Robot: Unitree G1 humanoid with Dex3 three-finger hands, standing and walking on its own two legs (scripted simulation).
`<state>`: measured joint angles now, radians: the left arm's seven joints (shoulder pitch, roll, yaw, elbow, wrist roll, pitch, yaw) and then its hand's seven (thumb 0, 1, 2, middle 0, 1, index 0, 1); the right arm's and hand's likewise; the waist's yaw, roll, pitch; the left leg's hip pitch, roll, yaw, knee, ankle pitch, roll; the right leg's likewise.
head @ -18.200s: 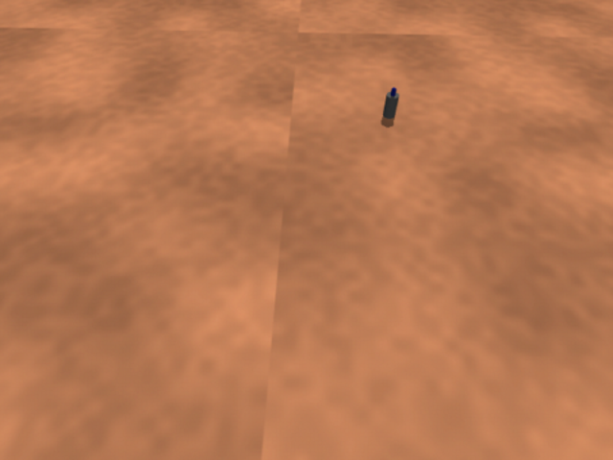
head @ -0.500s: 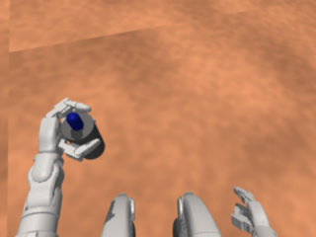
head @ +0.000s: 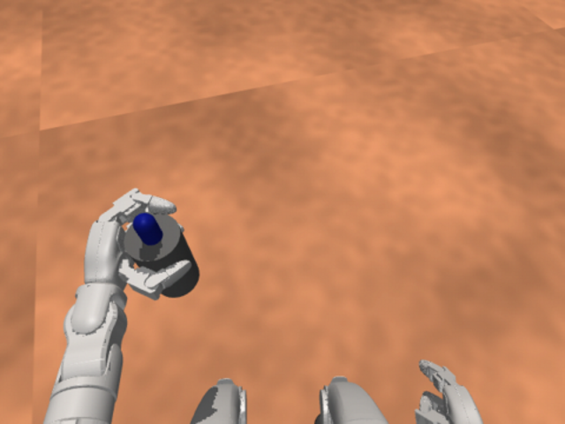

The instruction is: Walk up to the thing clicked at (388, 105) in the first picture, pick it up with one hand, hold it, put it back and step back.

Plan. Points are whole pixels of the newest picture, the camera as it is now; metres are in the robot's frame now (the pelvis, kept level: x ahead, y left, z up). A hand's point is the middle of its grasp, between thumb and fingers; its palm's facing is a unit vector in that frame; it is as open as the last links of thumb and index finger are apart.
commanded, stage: lift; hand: left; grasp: from the side
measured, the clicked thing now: (161, 251) +0.34 +0.17 +0.03
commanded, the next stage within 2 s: hold in 0.44 s
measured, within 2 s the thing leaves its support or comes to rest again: neither
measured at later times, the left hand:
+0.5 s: hand (166, 234) +0.34 +0.15 +0.07, palm faces -0.04 -1.00 +0.00, open 10.0 cm
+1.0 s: hand (161, 229) +0.34 +0.16 +0.09, palm faces -0.03 -1.00 -0.01, open 9.9 cm
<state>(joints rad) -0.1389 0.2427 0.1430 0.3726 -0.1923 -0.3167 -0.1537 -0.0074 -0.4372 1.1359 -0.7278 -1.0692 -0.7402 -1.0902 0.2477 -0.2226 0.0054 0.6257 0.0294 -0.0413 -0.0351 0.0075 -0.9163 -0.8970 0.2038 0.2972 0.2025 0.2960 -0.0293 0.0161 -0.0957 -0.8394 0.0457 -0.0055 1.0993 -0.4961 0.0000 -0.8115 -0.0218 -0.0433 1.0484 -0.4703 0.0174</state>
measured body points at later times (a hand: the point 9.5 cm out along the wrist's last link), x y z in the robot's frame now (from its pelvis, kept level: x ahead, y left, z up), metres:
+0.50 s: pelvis +0.01 -0.01 +0.02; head +0.07 -0.01 +0.47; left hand +0.34 +0.21 +0.07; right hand +0.14 -0.26 -0.08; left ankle +0.02 +0.12 -0.66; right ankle +0.02 -0.13 -0.66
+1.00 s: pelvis +0.01 -0.01 +0.04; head +0.05 -0.01 +0.48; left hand +0.33 +0.21 +0.09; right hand +0.15 -0.26 -0.07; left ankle +0.02 +0.12 -0.66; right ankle +0.02 -0.13 -0.66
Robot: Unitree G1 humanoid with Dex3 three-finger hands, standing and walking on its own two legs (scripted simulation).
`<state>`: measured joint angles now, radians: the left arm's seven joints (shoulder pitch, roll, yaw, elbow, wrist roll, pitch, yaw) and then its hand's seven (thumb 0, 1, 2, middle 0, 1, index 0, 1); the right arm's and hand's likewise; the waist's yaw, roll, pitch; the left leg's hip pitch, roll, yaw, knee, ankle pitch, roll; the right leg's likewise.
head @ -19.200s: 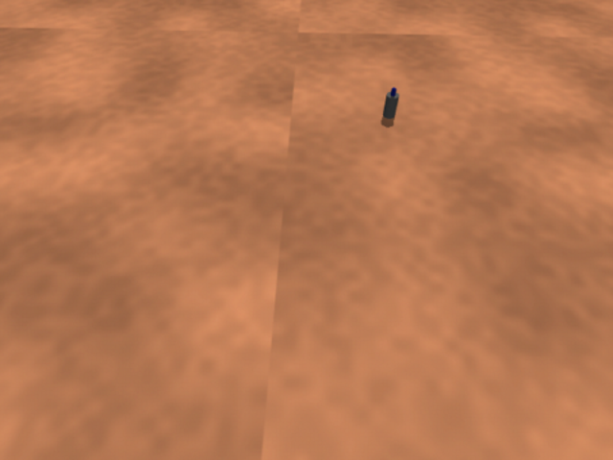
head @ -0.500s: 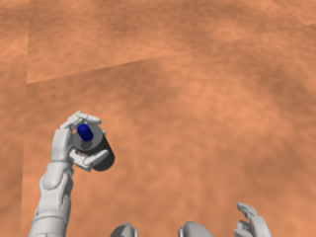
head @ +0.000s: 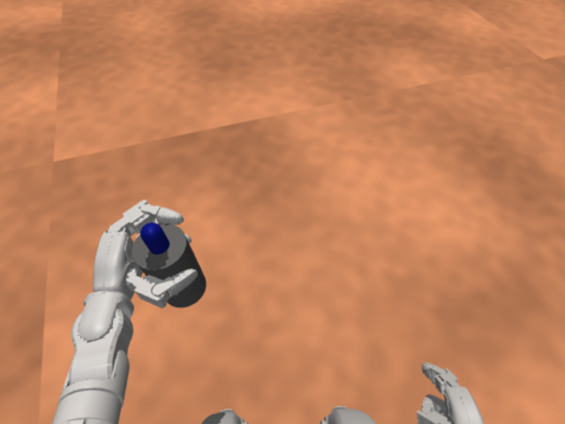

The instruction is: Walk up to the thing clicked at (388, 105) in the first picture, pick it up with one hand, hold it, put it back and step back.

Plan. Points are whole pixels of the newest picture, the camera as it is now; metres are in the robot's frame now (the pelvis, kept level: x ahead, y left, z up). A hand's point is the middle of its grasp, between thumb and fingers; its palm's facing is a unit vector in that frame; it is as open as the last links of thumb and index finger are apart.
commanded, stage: hold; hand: left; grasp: from the side
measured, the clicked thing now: (169, 261) +0.33 +0.16 +0.04
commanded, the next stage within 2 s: none
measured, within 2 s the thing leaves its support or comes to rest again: neither
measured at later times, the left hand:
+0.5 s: hand (165, 255) +0.32 +0.16 +0.06, palm faces -0.04 -1.00 -0.01, open 9.9 cm
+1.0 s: hand (164, 252) +0.33 +0.16 +0.06, palm faces -0.02 -1.00 +0.00, open 9.9 cm
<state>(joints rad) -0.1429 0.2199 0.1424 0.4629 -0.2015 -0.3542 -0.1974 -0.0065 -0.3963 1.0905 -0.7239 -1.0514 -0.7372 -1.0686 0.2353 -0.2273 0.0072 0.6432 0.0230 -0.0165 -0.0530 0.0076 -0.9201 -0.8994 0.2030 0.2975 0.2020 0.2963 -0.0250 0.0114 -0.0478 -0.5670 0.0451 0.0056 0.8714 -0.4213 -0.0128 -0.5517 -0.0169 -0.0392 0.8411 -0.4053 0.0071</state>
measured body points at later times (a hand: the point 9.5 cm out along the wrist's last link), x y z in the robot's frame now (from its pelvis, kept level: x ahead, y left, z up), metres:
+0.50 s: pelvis +0.00 +0.00 +0.01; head +0.03 +0.01 +0.45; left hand +0.32 +0.22 +0.06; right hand +0.13 -0.24 -0.10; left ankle +0.01 +0.13 -0.70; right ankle +0.01 -0.13 -0.70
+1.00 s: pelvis +0.00 +0.00 +0.01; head +0.04 +0.01 +0.46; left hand +0.32 +0.22 +0.07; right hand +0.13 -0.25 -0.10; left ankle +0.01 +0.13 -0.70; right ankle +0.01 -0.13 -0.70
